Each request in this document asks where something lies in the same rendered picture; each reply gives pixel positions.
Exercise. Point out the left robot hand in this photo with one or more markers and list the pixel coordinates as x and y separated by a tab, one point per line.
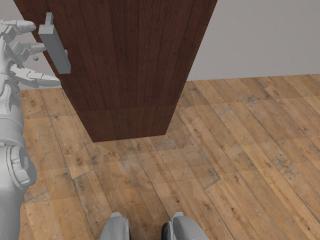
19	54

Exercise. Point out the robot left forearm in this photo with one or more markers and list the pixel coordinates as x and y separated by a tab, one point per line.
11	117

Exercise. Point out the robot thigh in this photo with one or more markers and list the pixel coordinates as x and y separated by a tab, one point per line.
185	228
115	228

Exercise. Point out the robot left thigh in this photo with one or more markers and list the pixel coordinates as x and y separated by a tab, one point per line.
115	228

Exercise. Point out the left robot upper arm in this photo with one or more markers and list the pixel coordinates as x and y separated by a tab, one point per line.
17	173

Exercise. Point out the robot right thigh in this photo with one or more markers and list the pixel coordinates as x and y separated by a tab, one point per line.
185	228

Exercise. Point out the handle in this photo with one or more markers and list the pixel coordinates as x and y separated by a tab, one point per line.
53	45

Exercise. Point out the cupboard door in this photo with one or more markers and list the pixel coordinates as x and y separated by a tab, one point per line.
124	53

